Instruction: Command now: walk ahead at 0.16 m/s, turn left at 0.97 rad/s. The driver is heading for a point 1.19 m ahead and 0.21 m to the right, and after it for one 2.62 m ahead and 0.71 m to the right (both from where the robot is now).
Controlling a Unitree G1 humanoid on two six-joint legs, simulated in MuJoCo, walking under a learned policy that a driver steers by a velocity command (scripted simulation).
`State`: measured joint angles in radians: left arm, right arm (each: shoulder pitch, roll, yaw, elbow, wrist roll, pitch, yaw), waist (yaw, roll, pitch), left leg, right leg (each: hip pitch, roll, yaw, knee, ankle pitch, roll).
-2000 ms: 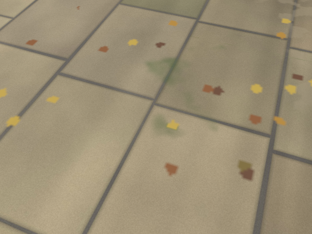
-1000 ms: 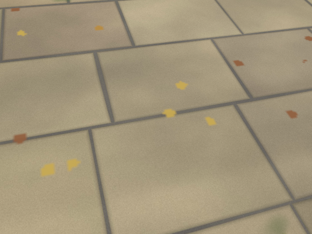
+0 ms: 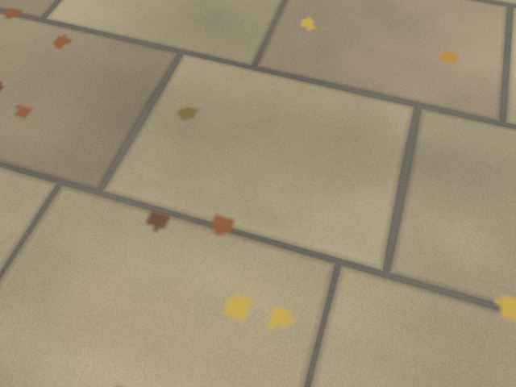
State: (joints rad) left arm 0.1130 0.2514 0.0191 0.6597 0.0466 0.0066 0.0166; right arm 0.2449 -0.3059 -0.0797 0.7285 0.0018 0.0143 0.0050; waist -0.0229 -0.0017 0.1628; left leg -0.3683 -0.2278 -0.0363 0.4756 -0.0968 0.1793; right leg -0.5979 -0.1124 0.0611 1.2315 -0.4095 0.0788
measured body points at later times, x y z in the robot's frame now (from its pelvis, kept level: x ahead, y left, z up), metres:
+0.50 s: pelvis +0.26 -0.07 +0.00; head +0.27 -0.05 +0.45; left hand +0.44 +0.19 -0.11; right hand +0.22 -0.34 -0.12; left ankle +0.08 +0.01 -0.72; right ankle +0.41 -0.21 -0.66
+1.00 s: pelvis +0.72 -0.21 -0.01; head +0.75 -0.22 +0.44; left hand +0.80 +0.05 -0.14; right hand +0.83 -0.49 -0.11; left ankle +0.99 -0.19 -0.68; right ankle +0.47 -0.18 -0.72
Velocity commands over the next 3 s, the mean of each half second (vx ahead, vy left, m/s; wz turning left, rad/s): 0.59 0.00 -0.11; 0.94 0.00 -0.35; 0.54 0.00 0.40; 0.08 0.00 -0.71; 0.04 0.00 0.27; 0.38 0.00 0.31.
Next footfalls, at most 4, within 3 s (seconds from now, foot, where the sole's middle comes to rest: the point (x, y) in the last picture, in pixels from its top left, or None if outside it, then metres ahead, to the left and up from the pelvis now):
0.62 right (343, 324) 0.51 -0.19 -0.76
1.06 left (337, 165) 1.00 -0.23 -0.76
1.44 right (378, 89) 1.32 -0.41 -0.76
2.00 left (334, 87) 1.33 -0.26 -0.76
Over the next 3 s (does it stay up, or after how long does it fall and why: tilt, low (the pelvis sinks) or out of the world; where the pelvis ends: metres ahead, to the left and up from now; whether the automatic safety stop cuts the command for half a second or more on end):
stays up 1.42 -0.26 0.01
